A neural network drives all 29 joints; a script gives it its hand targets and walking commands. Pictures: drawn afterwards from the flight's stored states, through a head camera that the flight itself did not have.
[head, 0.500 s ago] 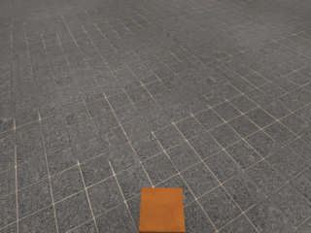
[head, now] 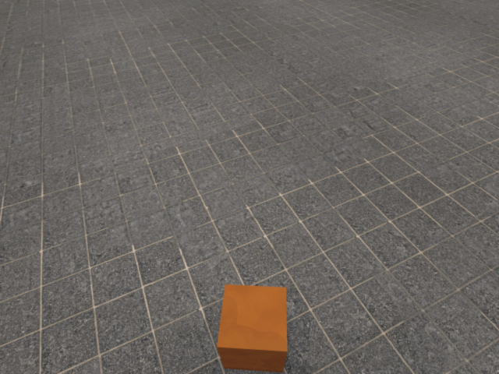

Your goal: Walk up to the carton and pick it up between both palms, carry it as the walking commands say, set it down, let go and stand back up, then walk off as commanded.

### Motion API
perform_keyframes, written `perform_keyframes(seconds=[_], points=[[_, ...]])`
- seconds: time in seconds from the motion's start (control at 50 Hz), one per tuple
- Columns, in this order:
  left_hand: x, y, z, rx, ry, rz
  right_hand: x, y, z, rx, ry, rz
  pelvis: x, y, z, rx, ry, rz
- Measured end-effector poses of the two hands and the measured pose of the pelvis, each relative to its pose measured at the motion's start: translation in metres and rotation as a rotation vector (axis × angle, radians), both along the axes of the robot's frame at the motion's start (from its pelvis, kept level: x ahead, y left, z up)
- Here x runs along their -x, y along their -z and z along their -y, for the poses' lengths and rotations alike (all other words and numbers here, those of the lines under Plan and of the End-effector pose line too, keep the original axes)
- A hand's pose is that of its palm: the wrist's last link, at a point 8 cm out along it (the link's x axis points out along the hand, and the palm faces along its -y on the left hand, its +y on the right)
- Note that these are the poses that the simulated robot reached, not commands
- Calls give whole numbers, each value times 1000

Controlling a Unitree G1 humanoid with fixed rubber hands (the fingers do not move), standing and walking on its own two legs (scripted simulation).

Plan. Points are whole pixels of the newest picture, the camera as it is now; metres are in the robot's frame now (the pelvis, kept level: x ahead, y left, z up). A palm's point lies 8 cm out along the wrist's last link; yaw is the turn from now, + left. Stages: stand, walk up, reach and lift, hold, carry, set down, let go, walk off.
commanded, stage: walk up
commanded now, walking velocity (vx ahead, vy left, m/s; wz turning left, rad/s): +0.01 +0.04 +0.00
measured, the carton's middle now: (254, 329) +0.43 +0.02 -0.63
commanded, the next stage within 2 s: stand in 0.36 s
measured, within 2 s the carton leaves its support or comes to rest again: neither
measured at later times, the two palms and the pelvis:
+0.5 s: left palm out of the picture +0.06 +0.24 -0.12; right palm out of the picture +0.04 -0.22 -0.13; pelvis -0.02 +0.01 +0.00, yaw -1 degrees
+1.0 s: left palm out of the picture +0.14 +0.23 -0.10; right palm out of the picture +0.15 -0.22 -0.11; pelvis -0.01 +0.00 +0.00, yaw +0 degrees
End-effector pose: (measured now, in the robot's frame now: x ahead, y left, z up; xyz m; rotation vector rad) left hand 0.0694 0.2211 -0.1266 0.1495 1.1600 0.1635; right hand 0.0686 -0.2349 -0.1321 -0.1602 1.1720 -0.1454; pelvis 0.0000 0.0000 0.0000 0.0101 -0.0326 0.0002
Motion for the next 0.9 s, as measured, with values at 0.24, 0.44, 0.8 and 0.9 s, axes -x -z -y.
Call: perform_keyframes(seconds=[0.24, 0.44, 0.8, 0.9], points=[[10, -6, -24, -39, 27, 12, 26, 1, -15, -18, 27, 3, 15, -1, -9, 2, 18, 17], [13, -5, -19, -30, 25, 17, 28, 1, -15, -20, 27, 11, 19, -1, -8, 1, 19, 22], [-18, -15, -18, -18, 55, 45, -1, -7, -15, -22, 7, 41, 23, -1, -7, 0, 18, 26], [-62, -27, -17, -21, 90, 96, -57, -22, -18, -33, -36, 122, 23, -1, -4, -1, 12, 19]])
